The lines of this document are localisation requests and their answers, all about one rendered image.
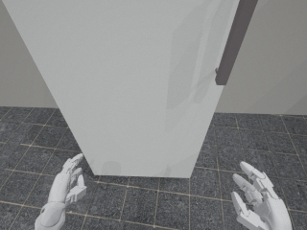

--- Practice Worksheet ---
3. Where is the robot left hand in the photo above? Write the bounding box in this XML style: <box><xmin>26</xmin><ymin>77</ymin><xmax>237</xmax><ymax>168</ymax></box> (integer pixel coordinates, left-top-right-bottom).
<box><xmin>47</xmin><ymin>153</ymin><xmax>87</xmax><ymax>207</ymax></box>

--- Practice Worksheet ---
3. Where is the robot right hand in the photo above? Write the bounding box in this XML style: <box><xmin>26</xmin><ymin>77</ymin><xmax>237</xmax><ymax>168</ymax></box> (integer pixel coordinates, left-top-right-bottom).
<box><xmin>231</xmin><ymin>161</ymin><xmax>293</xmax><ymax>230</ymax></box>

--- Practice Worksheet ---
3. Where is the robot left forearm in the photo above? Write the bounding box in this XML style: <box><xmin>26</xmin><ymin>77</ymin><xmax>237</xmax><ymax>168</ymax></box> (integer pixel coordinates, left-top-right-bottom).
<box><xmin>35</xmin><ymin>201</ymin><xmax>67</xmax><ymax>230</ymax></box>

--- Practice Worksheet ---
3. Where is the handle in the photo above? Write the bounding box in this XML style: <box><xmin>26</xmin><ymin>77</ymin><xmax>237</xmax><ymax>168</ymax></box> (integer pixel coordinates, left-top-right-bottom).
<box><xmin>215</xmin><ymin>0</ymin><xmax>258</xmax><ymax>85</ymax></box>

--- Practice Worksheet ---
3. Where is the fridge door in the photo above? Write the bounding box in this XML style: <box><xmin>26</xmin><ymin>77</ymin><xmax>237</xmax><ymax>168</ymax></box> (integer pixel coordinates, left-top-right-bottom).
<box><xmin>2</xmin><ymin>0</ymin><xmax>240</xmax><ymax>178</ymax></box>

